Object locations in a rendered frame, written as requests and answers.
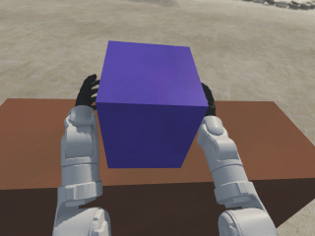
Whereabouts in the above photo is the pedestal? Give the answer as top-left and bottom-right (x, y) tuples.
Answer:
(0, 98), (315, 236)

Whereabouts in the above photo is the robot left forearm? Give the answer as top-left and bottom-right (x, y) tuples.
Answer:
(52, 105), (103, 236)

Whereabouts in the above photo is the robot right upper arm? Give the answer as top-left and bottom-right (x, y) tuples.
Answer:
(218, 206), (278, 236)

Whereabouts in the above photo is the robot left upper arm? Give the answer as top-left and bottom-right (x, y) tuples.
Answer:
(53, 206), (111, 236)

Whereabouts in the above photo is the robot right hand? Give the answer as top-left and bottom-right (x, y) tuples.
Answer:
(201, 83), (217, 117)

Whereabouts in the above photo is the carton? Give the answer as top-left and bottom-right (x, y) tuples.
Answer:
(95, 40), (209, 169)

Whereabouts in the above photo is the robot left hand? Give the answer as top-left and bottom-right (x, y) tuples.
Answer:
(75, 74), (100, 110)

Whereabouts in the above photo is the robot right forearm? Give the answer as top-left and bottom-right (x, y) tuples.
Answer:
(197, 115), (279, 236)

